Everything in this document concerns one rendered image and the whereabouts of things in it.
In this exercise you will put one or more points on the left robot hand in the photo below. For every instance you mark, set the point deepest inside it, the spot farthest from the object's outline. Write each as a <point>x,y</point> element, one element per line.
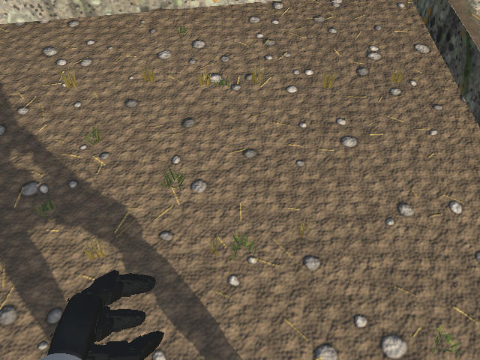
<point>86,320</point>

